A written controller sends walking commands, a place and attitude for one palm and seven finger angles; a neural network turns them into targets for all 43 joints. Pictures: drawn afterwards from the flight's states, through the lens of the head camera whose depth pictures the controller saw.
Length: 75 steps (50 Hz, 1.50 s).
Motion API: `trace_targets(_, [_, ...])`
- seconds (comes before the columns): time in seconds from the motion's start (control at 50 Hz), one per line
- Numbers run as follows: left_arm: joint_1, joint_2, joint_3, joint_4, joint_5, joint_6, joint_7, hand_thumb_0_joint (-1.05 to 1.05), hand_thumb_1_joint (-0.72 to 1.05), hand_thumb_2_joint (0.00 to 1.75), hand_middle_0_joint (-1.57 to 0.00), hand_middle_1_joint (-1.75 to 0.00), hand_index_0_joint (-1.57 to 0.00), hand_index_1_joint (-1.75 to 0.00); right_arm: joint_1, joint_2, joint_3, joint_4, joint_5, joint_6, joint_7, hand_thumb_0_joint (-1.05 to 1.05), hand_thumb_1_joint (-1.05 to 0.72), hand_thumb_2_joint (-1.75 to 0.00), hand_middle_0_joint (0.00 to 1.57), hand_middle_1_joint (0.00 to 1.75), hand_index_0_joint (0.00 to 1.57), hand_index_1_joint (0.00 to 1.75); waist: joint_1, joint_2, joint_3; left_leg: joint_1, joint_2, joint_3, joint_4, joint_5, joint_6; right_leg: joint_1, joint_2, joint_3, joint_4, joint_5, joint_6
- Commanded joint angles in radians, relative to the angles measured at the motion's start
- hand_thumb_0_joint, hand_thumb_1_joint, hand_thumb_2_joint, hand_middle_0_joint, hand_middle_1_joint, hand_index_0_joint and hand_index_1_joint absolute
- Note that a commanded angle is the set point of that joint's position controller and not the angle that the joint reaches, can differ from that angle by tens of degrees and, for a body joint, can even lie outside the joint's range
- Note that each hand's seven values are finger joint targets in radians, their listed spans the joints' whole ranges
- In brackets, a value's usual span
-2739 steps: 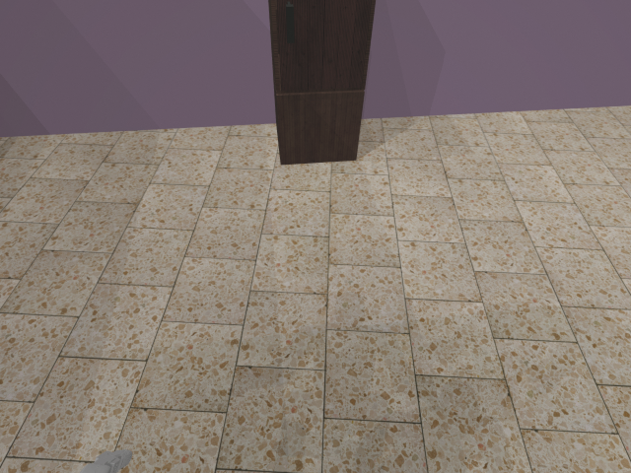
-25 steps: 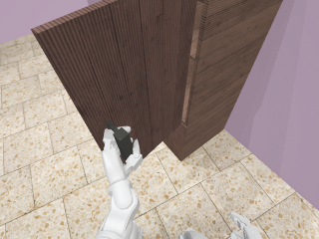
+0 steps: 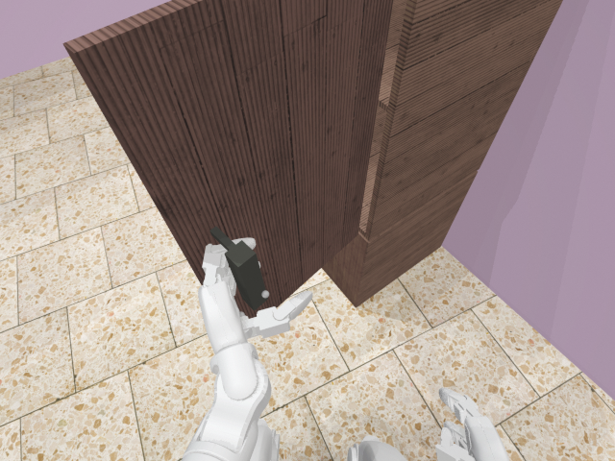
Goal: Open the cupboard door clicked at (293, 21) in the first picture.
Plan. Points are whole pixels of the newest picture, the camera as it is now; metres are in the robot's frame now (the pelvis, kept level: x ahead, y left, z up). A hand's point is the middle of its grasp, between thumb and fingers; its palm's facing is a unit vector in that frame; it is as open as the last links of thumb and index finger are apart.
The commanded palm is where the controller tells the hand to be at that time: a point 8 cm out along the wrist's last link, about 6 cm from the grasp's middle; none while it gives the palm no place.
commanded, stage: open thumb and fingers to let go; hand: left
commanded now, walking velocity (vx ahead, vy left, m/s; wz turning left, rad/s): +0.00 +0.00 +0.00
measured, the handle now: (237, 267) +0.36 +0.11 +0.03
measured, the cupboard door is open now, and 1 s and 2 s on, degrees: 99 100 100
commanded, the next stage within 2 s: slide the hand sideways off the handle in 0.38 s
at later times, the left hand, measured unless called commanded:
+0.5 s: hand (267, 298) +0.32 +0.07 +0.03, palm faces +0.30 -0.95 -0.02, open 15.1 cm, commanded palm +0.27 +0.11 +0.03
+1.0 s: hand (258, 336) +0.27 +0.07 +0.03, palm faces -0.06 -1.00 +0.02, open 16.4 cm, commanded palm +0.24 +0.13 +0.03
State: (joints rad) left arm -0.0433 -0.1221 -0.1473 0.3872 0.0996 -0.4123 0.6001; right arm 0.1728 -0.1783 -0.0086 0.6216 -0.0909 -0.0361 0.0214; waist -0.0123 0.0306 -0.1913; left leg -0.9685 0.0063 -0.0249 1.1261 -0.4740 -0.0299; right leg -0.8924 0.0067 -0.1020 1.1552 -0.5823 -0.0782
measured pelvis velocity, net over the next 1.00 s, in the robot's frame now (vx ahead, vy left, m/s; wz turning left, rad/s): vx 0.00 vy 0.03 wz -0.03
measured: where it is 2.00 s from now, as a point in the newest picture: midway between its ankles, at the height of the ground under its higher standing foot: outside the picture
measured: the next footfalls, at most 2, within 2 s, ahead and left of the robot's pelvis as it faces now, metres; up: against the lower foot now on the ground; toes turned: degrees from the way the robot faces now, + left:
none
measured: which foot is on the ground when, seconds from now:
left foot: down 0.00-1.00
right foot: down 0.00-1.00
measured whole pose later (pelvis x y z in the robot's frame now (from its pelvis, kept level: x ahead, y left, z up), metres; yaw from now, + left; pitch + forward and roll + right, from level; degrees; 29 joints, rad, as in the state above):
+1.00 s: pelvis +0.00 +0.03 -0.01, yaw -2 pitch +17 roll -1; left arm 0.16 -0.01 -0.25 0.15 0.04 -0.44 0.21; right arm 0.24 -0.21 0.00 0.48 -0.03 0.01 0.05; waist -0.01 0.03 -0.18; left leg -1.00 0.00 0.02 1.21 -0.51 0.02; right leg -0.92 0.00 -0.06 1.21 -0.59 -0.03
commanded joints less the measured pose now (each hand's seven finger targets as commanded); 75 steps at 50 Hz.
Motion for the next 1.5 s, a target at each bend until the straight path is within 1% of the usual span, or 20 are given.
trace_targets(0.0, [-0.185, -0.051, -0.014, -0.209, 0.028, -0.062, 0.013, 0.00, -0.50, 0.30, -0.29, -1.15, -0.29, -1.15, -0.026, -0.090, -0.036, -0.138, -0.002, -0.040, -0.008, 0.00, -0.90, -0.90, 0.20, 0.30, 0.20, 0.30, -0.014, -0.114, -0.304, 0.180, -0.024, -0.002, -0.064, 0.212, 0.039, 0.192, -0.036, 0.118, -0.211, 0.464, 0.072])
trace_targets(0.18, [-0.235, -0.114, -0.070, -0.213, 0.040, -0.041, 0.031, 0.00, -0.50, 0.30, -0.22, -0.70, -0.22, -0.70, -0.031, -0.092, -0.034, -0.138, 0.000, -0.043, -0.002, 0.00, -0.90, -0.90, 0.20, 0.30, 0.20, 0.30, -0.026, -0.082, -0.295, 0.233, -0.014, -0.005, -0.079, 0.229, 0.040, 0.125, -0.007, 0.066, -0.192, 0.379, 0.051])
trace_targets(0.34, [-0.219, -0.123, -0.070, -0.225, 0.039, -0.009, 0.049, 0.00, -0.50, 0.30, -0.15, -0.30, -0.15, -0.30, -0.041, -0.089, -0.032, -0.142, 0.001, -0.048, 0.002, 0.00, -0.90, -0.90, 0.20, 0.30, 0.20, 0.30, -0.008, -0.082, -0.317, 0.243, -0.013, -0.007, -0.088, 0.246, 0.036, 0.137, 0.001, 0.051, -0.182, 0.373, 0.043])
trace_targets(0.46, [-0.261, -0.132, -0.063, -0.206, 0.033, 0.005, 0.059, 0.00, -0.50, 0.30, -0.15, -0.30, -0.15, -0.30, -0.064, -0.088, -0.024, -0.135, 0.003, -0.049, 0.004, 0.00, -0.90, -0.90, 0.20, 0.30, 0.20, 0.30, -0.011, -0.072, -0.261, 0.221, -0.014, -0.014, -0.093, 0.185, 0.036, 0.093, 0.003, 0.048, -0.190, 0.278, 0.041])
trace_targets(0.48, [-0.246, -0.008, -0.284, -0.258, 0.139, -0.045, -0.149, 0.00, -0.50, 0.30, -0.15, -0.30, -0.15, -0.30, 0.032, -0.134, -0.032, -0.132, 0.010, -0.033, 0.008, 0.00, -0.90, -0.90, 0.20, 0.30, 0.20, 0.30, -0.124, -0.112, -0.212, 0.221, -0.014, -0.014, -0.062, 0.179, 0.054, 0.060, -0.012, 0.086, -0.193, 0.347, 0.051])
trace_targets(0.52, [-0.276, 0.092, -0.195, -0.323, 0.083, -0.136, -0.327, 0.00, -0.50, 0.30, -0.15, -0.30, -0.15, -0.30, 0.022, -0.126, -0.044, -0.163, 0.020, -0.023, 0.003, 0.00, -0.90, -0.90, 0.20, 0.30, 0.20, 0.30, -0.062, -0.043, -0.336, 0.233, -0.024, -0.007, -0.043, 0.217, 0.060, 0.121, -0.023, 0.110, -0.157, 0.431, 0.040])
trace_targets(0.54, [-0.278, 0.101, -0.199, -0.332, 0.061, -0.155, -0.384, 0.00, -0.50, 0.30, -0.15, -0.30, -0.15, -0.30, 0.019, -0.125, -0.041, -0.171, 0.027, -0.024, 0.000, 0.00, -0.90, -0.90, 0.20, 0.30, 0.20, 0.30, -0.069, -0.037, -0.341, 0.241, -0.023, -0.012, -0.038, 0.213, 0.060, 0.110, -0.021, 0.110, -0.152, 0.428, 0.041])
trace_targets(0.58, [-0.230, 0.069, -0.198, -0.338, -0.032, -0.170, -0.480, 0.00, -0.50, 0.30, -0.15, -0.30, -0.15, -0.30, 0.007, -0.124, -0.035, -0.201, 0.047, -0.031, -0.003, 0.00, -0.90, -0.90, 0.20, 0.30, 0.20, 0.30, -0.059, -0.037, -0.301, 0.239, -0.024, -0.012, -0.044, 0.163, 0.060, 0.094, -0.016, 0.110, -0.172, 0.354, 0.043])
trace_targets(0.62, [-0.199, 0.010, -0.194, -0.315, -0.122, -0.147, -0.509, 0.00, -0.50, 0.30, -0.15, -0.30, -0.15, -0.30, -0.006, -0.125, -0.028, -0.217, 0.066, -0.037, -0.004, 0.00, -0.90, -0.90, 0.20, 0.30, 0.20, 0.30, -0.052, -0.032, -0.260, 0.261, -0.019, -0.018, -0.071, 0.125, 0.055, 0.063, -0.004, 0.088, -0.191, 0.266, 0.039])
trace_targets(0.68, [-0.117, 0.012, -0.143, -0.320, -0.186, -0.100, -0.494, 0.00, -0.50, 0.30, -0.15, -0.30, -0.15, -0.30, -0.006, -0.137, -0.031, -0.241, 0.080, -0.033, -0.005, 0.00, -0.90, -0.90, 0.20, 0.30, 0.20, 0.30, -0.032, -0.083, -0.243, 0.259, -0.013, -0.023, -0.097, 0.116, 0.051, 0.076, 0.003, 0.071, -0.205, 0.226, 0.042])
trace_targets(0.7, [-0.095, 0.030, -0.126, -0.338, -0.180, -0.094, -0.478, 0.00, -0.50, 0.30, -0.15, -0.30, -0.15, -0.30, -0.005, -0.140, -0.032, -0.252, 0.078, -0.032, -0.003, 0.00, -0.90, -0.90, 0.20, 0.30, 0.20, 0.30, -0.014, -0.081, -0.270, 0.260, -0.014, -0.027, -0.098, 0.142, 0.050, 0.086, 0.004, 0.064, -0.183, 0.243, 0.038])
trace_targets(0.78, [-0.010, 0.056, -0.129, -0.355, -0.089, -0.093, -0.417, 0.00, -0.50, 0.30, -0.15, -0.30, -0.15, -0.30, 0.017, -0.139, -0.039, -0.266, 0.065, -0.018, 0.013, 0.00, -0.90, -0.90, 0.20, 0.30, 0.20, 0.30, -0.016, -0.112, -0.243, 0.231, -0.011, -0.022, -0.083, 0.165, 0.053, 0.064, 0.000, 0.063, -0.153, 0.276, 0.042])
trace_targets(0.8, [0.029, 0.087, -0.108, -0.364, -0.069, -0.096, -0.406, 0.00, -0.50, 0.30, -0.15, -0.30, -0.15, -0.30, 0.012, -0.143, -0.039, -0.274, 0.062, -0.014, 0.015, 0.00, -0.90, -0.90, 0.20, 0.30, 0.20, 0.30, 0.003, -0.106, -0.254, 0.215, -0.012, -0.025, -0.081, 0.181, 0.052, 0.076, 0.001, 0.064, -0.138, 0.284, 0.036])
trace_targets(0.84, [0.037, 0.064, -0.142, -0.401, -0.038, -0.105, -0.396, 0.00, -0.50, 0.30, -0.15, -0.30, -0.15, -0.30, 0.012, -0.135, -0.039, -0.282, 0.061, -0.008, 0.021, 0.00, -0.90, -0.90, 0.20, 0.30, 0.20, 0.30, -0.007, -0.074, -0.252, 0.230, -0.010, -0.019, -0.075, 0.183, 0.050, 0.052, -0.001, 0.062, -0.128, 0.287, 0.035])
trace_targets(0.92, [0.113, 0.086, -0.137, -0.443, -0.036, -0.095, -0.399, 0.00, -0.50, 0.30, -0.15, -0.30, -0.15, -0.30, 0.003, -0.134, -0.034, -0.310, 0.062, 0.003, 0.019, 0.00, -0.90, -0.90, 0.20, 0.30, 0.20, 0.30, -0.001, -0.062, -0.224, 0.218, -0.011, -0.013, -0.080, 0.156, 0.050, 0.054, 0.001, 0.068, -0.138, 0.267, 0.035])
trace_targets(1.0, [0.144, 0.130, -0.097, -0.501, -0.053, -0.095, -0.406, 0.00, -0.50, 0.30, -0.15, -0.30, -0.15, -0.30, 0.012, -0.134, -0.029, -0.314, 0.064, 0.007, 0.004, 0.00, -0.90, -0.90, 0.20, 0.30, 0.20, 0.30, 0.001, -0.081, -0.234, 0.215, -0.012, -0.020, -0.076, 0.159, 0.050, 0.069, 0.006, 0.069, -0.134, 0.268, 0.035])
trace_targets(1.2, [0.318, 0.131, -0.111, -0.607, -0.091, -0.107, -0.463, 0.00, -0.50, 0.30, -0.15, -0.30, -0.15, -0.30, 0.016, -0.128, -0.023, -0.332, 0.070, -0.012, -0.009, 0.00, -0.90, -0.90, 0.20, 0.30, 0.20, 0.30, -0.009, -0.062, -0.230, 0.225, -0.012, -0.030, -0.057, 0.217, 0.049, 0.065, 0.010, 0.059, -0.113, 0.330, 0.040])
trace_targets(1.3, [0.406, 0.182, -0.068, -0.624, -0.098, -0.097, -0.498, 0.00, -0.50, 0.30, -0.15, -0.30, -0.15, -0.30, 0.015, -0.127, -0.022, -0.347, 0.070, -0.010, -0.014, 0.00, -0.90, -0.90, 0.20, 0.30, 0.20, 0.30, 0.004, -0.062, -0.206, 0.183, -0.017, -0.025, -0.048, 0.206, 0.049, 0.079, 0.010, 0.066, -0.106, 0.342, 0.040])
trace_targets(1.4, [0.484, 0.214, -0.013, -0.703, -0.131, -0.115, -0.517, 0.00, -0.50, 0.30, -0.15, -0.30, -0.15, -0.30, 0.012, -0.122, -0.025, -0.358, 0.072, -0.019, -0.020, 0.00, -0.90, -0.90, 0.20, 0.30, 0.20, 0.30, 0.020, -0.049, -0.251, 0.184, -0.019, -0.019, -0.030, 0.242, 0.049, 0.108, 0.012, 0.070, -0.091, 0.386, 0.040])
trace_targets(1.48, [0.513, 0.207, -0.030, -0.734, -0.153, -0.140, -0.546, 0.00, -0.50, 0.30, -0.15, -0.30, -0.15, -0.30, 0.013, -0.123, -0.024, -0.356, 0.074, -0.033, -0.023, 0.00, -0.90, -0.90, 0.20, 0.30, 0.20, 0.30, 0.000, -0.045, -0.230, 0.167, -0.021, -0.018, -0.014, 0.224, 0.051, 0.088, 0.009, 0.075, -0.092, 0.395, 0.050])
